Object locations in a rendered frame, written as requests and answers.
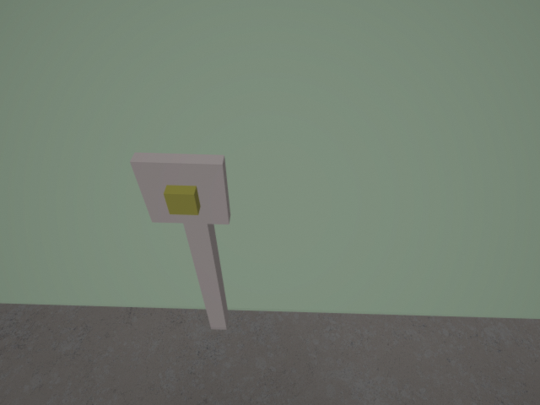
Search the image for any panel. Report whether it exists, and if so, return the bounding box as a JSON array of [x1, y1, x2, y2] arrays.
[[130, 153, 230, 330]]

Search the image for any button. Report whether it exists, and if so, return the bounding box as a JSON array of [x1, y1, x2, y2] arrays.
[[164, 185, 201, 215]]

